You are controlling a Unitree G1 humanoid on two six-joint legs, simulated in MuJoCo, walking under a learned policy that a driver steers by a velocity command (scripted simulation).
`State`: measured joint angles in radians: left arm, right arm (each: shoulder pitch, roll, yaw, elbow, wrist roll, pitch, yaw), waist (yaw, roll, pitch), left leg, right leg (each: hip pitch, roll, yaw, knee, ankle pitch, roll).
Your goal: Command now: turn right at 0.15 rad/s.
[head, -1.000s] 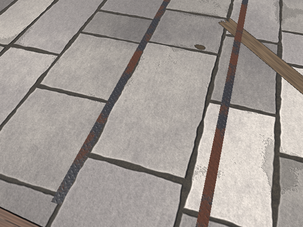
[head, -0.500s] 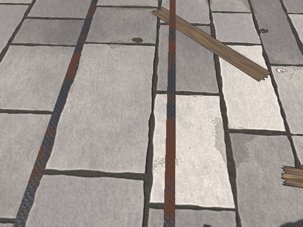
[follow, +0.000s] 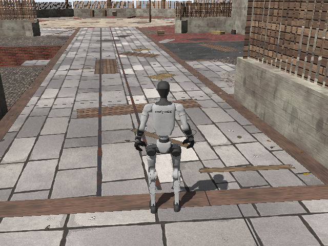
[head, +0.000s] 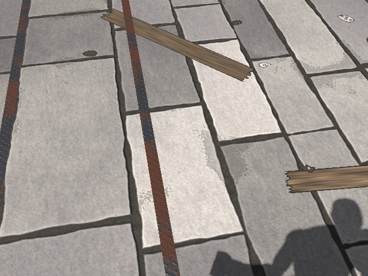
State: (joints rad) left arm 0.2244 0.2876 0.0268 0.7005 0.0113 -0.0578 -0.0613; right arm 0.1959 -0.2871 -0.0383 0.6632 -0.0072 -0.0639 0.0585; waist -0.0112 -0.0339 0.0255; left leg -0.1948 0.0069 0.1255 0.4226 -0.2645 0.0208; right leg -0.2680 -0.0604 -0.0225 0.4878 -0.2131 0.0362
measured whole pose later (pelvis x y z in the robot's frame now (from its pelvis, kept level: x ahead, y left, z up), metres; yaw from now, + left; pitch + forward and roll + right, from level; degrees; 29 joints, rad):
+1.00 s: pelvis +0.30 +0.03 -0.03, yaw +18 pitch +1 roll -5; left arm 0.50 0.20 -0.02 0.90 -0.01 -0.12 0.03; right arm 0.07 -0.25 -0.01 0.71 0.02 -0.06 0.09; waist 0.09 0.06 0.00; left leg -0.66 0.08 -0.08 0.63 0.35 0.06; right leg -0.02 0.02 -0.21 0.51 -0.50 0.02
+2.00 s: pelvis +0.84 +0.19 -0.10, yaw +12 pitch +3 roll +1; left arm 0.37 0.26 0.07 0.77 -0.03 -0.05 0.01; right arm 0.01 -0.27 -0.06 0.74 -0.01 -0.10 0.00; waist 0.07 0.03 0.03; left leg -0.64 0.03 -0.12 0.56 0.05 -0.04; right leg -0.12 0.12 0.17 0.33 -0.24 -0.10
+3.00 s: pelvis +1.37 +0.21 -0.11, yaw +12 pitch +1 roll -3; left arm 0.32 0.27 0.08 0.86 0.01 -0.09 0.01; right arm 0.13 -0.28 -0.06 0.80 0.02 -0.03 0.03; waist 0.06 0.04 0.03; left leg -0.68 0.11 -0.03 0.74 0.03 0.01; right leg 0.04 0.03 -0.22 0.21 -0.26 -0.02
